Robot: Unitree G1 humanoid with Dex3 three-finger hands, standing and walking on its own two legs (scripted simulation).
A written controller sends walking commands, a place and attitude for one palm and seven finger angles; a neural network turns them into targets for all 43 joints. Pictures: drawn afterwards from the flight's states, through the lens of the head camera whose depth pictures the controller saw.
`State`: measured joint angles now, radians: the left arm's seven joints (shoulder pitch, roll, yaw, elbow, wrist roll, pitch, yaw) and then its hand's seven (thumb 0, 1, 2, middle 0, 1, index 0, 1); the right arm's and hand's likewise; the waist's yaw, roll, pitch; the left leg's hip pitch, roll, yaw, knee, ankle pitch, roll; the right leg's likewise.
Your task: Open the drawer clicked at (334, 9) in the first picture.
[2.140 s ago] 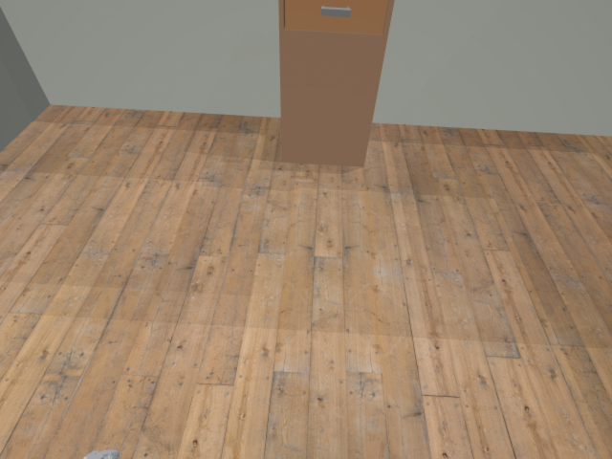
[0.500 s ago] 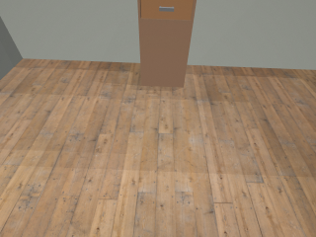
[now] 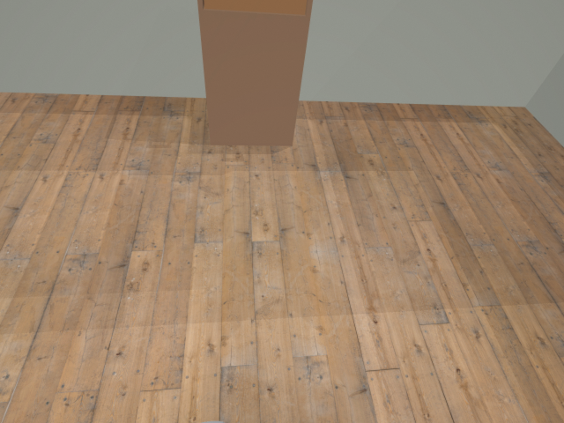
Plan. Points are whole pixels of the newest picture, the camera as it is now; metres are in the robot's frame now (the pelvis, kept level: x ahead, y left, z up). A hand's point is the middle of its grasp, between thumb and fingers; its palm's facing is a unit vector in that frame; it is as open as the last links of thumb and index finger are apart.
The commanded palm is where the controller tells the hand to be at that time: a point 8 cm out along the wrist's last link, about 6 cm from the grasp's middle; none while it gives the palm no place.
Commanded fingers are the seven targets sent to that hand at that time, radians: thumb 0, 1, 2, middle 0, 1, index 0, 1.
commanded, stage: walk to a spot facing it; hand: left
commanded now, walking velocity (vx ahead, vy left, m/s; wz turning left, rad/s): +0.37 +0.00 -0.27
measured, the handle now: out of the picture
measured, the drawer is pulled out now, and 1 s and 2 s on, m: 0.00 0.00 0.00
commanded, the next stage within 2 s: turn to face it in 1.44 s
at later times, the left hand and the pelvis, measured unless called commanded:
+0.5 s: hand (232, 283) +0.39 +0.12 -0.16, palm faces -0.22 -0.96 -0.17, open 7.4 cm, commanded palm none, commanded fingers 0.00 0.90 0.90 -0.20 -0.30 -0.20 -0.30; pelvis +0.22 -0.02 +0.00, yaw -9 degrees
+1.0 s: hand (216, 256) +0.46 +0.17 -0.17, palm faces -0.14 -0.98 -0.14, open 7.3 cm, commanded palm none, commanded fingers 0.00 0.90 0.90 -0.20 -0.30 -0.20 -0.30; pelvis +0.46 -0.01 +0.01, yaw -12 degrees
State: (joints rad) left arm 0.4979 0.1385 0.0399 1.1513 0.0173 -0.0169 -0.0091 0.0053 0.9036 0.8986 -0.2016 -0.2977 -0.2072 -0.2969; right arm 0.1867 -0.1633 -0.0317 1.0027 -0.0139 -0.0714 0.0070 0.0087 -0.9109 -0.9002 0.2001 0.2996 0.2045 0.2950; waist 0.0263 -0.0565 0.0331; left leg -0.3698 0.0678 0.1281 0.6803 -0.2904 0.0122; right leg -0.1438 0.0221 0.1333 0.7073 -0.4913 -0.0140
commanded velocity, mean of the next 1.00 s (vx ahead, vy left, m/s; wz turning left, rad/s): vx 0.38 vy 0.00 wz -0.15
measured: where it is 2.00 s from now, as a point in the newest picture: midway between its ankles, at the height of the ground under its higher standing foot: (323, 269)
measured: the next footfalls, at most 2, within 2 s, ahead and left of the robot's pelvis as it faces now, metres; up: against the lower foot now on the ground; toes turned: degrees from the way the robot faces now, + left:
right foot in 0.48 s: +0.34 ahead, -0.13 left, +0.00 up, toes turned -16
left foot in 0.88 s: +0.55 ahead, +0.08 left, +0.00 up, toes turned +0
